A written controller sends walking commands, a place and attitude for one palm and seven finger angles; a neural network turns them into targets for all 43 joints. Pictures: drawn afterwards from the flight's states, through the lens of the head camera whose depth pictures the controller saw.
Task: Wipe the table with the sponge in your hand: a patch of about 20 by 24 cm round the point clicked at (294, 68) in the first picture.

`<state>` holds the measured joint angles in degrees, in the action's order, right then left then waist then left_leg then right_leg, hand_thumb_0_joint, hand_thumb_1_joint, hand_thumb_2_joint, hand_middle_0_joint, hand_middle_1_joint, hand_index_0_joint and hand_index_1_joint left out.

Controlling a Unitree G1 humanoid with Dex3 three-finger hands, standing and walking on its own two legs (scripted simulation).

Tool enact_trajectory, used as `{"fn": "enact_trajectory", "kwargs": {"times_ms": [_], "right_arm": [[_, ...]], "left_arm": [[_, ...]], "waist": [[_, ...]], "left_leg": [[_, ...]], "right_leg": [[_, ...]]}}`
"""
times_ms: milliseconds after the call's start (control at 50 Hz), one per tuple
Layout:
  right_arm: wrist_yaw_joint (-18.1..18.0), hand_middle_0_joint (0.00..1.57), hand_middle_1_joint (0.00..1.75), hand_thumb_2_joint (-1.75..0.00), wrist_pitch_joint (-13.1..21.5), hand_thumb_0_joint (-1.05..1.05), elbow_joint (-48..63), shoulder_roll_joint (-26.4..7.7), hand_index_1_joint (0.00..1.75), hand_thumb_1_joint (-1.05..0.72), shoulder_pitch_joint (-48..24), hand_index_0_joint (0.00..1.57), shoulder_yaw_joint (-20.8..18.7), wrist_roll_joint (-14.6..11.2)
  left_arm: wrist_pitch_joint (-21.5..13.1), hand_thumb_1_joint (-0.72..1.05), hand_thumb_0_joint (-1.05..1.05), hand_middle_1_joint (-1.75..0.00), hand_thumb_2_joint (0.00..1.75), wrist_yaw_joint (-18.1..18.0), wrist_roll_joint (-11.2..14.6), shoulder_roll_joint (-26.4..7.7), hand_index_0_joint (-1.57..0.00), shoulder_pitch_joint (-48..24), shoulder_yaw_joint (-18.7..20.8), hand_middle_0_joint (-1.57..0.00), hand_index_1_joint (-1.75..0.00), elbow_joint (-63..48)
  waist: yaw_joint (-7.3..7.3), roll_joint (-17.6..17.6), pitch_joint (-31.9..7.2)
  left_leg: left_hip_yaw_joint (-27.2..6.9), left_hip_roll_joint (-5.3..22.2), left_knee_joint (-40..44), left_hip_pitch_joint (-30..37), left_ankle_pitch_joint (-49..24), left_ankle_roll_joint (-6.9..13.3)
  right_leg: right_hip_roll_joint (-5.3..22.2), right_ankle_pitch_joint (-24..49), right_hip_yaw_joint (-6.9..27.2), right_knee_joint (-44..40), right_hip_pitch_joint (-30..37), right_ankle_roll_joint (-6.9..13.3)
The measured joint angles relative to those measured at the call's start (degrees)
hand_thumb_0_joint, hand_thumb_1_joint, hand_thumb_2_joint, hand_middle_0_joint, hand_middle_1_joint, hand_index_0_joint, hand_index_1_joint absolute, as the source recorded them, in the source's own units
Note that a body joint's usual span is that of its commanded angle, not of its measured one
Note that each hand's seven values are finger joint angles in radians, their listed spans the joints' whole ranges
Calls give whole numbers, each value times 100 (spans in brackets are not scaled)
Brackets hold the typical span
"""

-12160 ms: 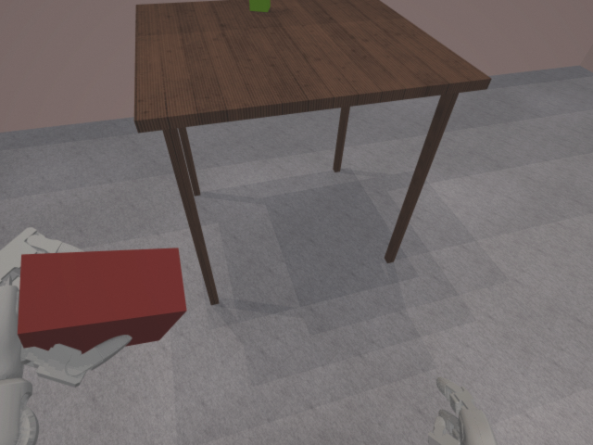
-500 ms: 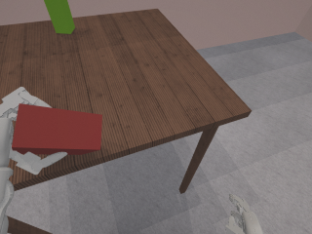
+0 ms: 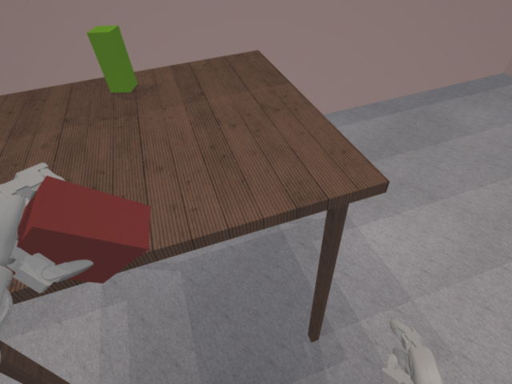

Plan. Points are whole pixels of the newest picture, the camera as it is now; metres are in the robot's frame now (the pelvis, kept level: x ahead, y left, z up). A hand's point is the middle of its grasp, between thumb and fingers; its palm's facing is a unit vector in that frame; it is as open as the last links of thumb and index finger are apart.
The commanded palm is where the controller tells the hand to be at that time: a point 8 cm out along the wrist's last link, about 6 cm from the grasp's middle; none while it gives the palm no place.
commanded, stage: turn the palm down, sponge in hand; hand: left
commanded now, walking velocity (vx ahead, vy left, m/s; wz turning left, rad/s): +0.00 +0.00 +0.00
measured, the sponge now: (95, 240) +0.24 +0.26 +0.15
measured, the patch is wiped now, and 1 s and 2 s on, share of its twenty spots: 0.00 0.00 0.00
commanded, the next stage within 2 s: move the sponge above the wiping area in 1.64 s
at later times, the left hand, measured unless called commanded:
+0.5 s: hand (57, 211) +0.23 +0.28 +0.21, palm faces +0.35 -0.38 -0.86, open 10.5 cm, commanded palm +0.19 +0.30 +0.27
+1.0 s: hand (32, 188) +0.24 +0.30 +0.25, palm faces +0.32 -0.17 -0.93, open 10.5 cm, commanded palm +0.18 +0.30 +0.32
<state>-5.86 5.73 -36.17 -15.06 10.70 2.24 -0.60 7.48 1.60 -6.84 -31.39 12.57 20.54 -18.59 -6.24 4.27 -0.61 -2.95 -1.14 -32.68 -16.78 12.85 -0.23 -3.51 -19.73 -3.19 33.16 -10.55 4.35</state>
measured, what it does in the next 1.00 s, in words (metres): stands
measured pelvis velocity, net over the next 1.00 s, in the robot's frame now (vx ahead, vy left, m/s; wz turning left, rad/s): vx -0.02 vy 0.02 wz -0.03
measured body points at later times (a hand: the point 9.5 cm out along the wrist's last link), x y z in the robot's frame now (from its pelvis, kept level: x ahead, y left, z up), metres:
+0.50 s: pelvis +0.00 +0.00 +0.00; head -0.02 -0.05 +0.45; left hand +0.21 +0.30 +0.26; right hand +0.22 -0.22 -0.08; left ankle +0.05 +0.13 -0.73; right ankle -0.02 -0.07 -0.73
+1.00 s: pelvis -0.02 +0.02 +0.01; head -0.05 -0.03 +0.45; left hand +0.21 +0.30 +0.30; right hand +0.25 -0.15 -0.05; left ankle +0.05 +0.13 -0.73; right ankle -0.02 -0.06 -0.73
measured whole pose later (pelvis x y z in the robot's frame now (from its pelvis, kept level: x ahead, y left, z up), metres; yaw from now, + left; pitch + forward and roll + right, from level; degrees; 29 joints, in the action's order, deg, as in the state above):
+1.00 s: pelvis -0.02 +0.02 +0.01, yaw -1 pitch -6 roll +1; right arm -4.9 0.0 -37.5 -14.9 -1.6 6.0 -3.1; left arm 35.4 9.6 -38.4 -37.2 -7.6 1.8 -21.8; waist -8.9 7.8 0.2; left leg -0.7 -2.3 -24.9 -11.7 7.5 1.2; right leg -2.0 -15.4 -1.0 28.6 -7.4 2.7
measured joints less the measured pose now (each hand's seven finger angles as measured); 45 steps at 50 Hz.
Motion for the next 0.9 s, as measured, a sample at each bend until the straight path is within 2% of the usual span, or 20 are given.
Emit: {"fn": "enact_trajectory", "kwargs": {"times_ms": [80, 160, 300, 400, 620, 780, 900], "right_arm": [[-63, 21, 30, -90, 78, 1, -23, 6, 30, -90, -34, 20, -45, -20], [-65, 21, 30, -90, 87, 1, -12, 3, 30, -90, -61, 20, -69, -58], [-34, 21, 30, -90, -40, 1, 18, -60, 30, -90, -113, 20, -53, -147], [-51, 20, 30, -90, -83, 1, -5, -118, 30, -90, -171, 20, -52, -189], [-64, 20, 30, -90, -206, 1, -94, -92, 30, -90, -582, 20, 71, -205], [9, 21, 30, -90, -360, 1, -107, -34, 30, -90, -963, 20, 238, -227], [44, 21, 30, -90, -484, 1, -118, -9, 30, -90, -1156, 20, 335, -244]], "left_arm": [[-11, -53, -1, -134, 101, 90, -224, -128, -70, -85, -156, -68, -134, -63], [76, -53, -1, -134, 101, 20, -376, -265, -70, -133, -226, -68, -134, -210], [705, -53, -1, -134, 101, -43, -651, -507, -70, -108, -212, -68, -134, -407], [1070, -53, -1, -134, 101, 8, -910, -558, -70, -134, -337, -68, -134, -581], [1846, -53, -1, -134, 101, 60, -1801, -561, -70, -810, -1008, -68, -134, -615], [2430, -53, -1, -134, 101, 446, -2454, -591, -70, -1358, -1427, -68, -134, -519], [2698, -53, -1, -134, 101, 700, -2880, -593, -70, -1772, -1746, -68, -134, -352]], "waist": [[4, 15, 18], [37, 34, 3], [67, 102, -35], [24, 153, -22], [-94, 231, 32], [-157, 313, 35], [-219, 345, 58]], "left_leg": [[-26, 47, -60, -17, 32, -47], [-10, 68, -69, -13, 48, -83], [76, 60, -4, 30, 41, -90], [99, 35, 23, 54, 25, -59], [133, -40, 265, 198, -159, 31], [185, -84, 532, 375, -340, 97], [205, -114, 698, 474, -466, 132]], "right_leg": [[-50, -18, -23, 37, -8, 53], [-69, -38, -6, 70, -24, 77], [-49, -57, 78, 108, -50, 63], [-21, -46, 99, 93, -31, 32], [62, 113, 131, -104, 91, -55], [114, 272, 185, -307, 230, -120], [148, 368, 205, -409, 296, -156]]}}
